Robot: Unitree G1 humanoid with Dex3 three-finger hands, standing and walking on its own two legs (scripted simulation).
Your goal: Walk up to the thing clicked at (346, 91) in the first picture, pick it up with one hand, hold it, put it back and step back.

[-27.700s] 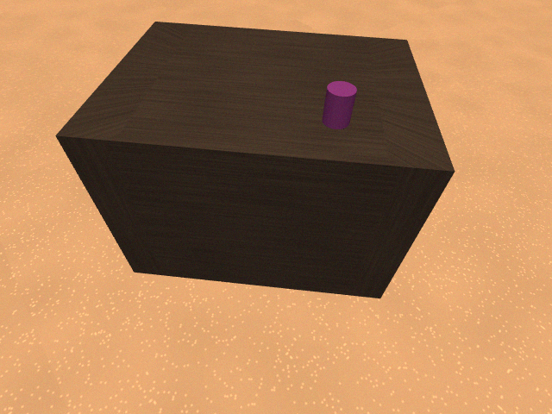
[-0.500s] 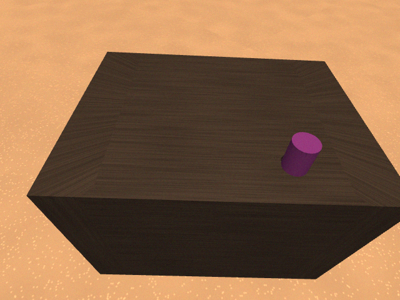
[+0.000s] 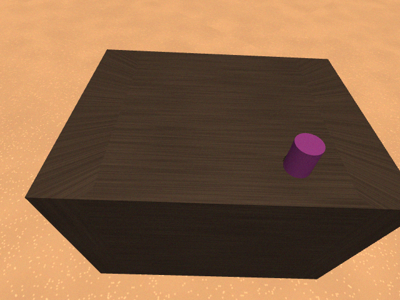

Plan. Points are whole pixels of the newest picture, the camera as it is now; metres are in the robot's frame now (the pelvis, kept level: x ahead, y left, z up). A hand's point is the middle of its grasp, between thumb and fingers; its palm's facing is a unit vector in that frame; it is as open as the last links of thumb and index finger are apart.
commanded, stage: stand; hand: right
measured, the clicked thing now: (302, 156) +0.48 -0.29 -0.03
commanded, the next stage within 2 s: none
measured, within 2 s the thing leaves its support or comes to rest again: neither
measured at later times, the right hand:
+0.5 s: hand out of the picture +0.07 -0.25 -0.16, palm faces -0.06 +0.93 -0.35, open 7.4 cm
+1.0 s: hand out of the picture +0.08 -0.25 -0.16, palm faces -0.06 +0.94 -0.35, open 7.4 cm
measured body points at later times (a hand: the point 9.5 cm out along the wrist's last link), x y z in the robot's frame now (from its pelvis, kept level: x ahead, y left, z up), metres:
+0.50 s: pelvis +0.00 +0.00 +0.00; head +0.02 +0.00 +0.45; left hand +0.06 +0.30 -0.14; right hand +0.08 -0.30 -0.13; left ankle +0.01 +0.15 -0.75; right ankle -0.01 -0.13 -0.75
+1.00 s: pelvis +0.00 +0.00 +0.00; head +0.02 +0.00 +0.45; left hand +0.07 +0.30 -0.13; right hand +0.08 -0.30 -0.13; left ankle +0.01 +0.15 -0.75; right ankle -0.01 -0.13 -0.75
